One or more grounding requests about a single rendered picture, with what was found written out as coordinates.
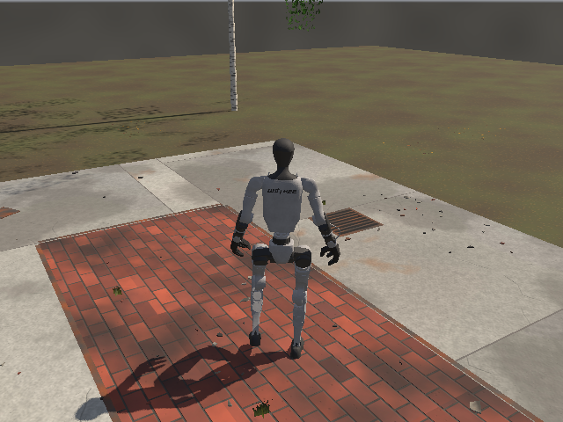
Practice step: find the right robot upper arm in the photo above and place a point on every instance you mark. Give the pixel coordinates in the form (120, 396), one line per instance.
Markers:
(310, 186)

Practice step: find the left robot foot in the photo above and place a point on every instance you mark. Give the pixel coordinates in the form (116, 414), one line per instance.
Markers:
(255, 339)

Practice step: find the right robot forearm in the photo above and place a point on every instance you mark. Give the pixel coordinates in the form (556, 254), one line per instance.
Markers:
(327, 233)

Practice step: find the left robot forearm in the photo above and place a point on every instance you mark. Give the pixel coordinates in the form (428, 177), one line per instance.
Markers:
(239, 230)

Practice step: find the left robot upper arm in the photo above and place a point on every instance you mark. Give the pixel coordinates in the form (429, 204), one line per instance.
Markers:
(254, 185)

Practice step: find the robot right hand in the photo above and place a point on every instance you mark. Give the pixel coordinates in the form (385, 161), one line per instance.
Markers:
(335, 251)

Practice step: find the robot left hand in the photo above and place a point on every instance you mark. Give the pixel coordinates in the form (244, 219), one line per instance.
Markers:
(243, 244)

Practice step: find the right robot thigh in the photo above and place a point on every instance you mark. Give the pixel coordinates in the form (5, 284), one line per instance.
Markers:
(302, 261)

